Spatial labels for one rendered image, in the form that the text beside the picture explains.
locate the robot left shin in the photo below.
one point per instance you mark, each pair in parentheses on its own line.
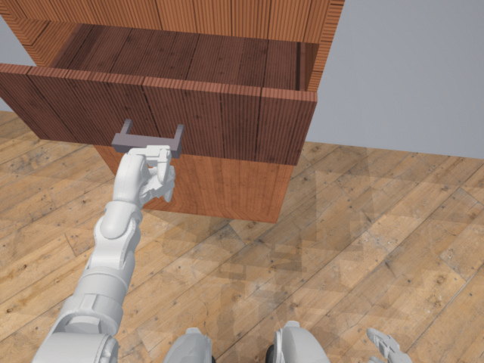
(192,330)

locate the drawer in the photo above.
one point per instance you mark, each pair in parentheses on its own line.
(238,98)

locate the left robot upper arm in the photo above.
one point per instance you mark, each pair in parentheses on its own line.
(66,347)

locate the cabinet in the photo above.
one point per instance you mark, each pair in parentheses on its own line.
(205,186)

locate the left robot thigh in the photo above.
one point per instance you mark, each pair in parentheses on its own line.
(190,348)

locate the robot left forearm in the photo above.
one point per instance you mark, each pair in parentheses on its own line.
(96,304)

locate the robot left hand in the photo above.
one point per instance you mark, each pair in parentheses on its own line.
(133,174)

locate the handle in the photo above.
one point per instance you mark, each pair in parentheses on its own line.
(123,142)

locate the robot right hand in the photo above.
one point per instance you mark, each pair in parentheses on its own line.
(389,348)

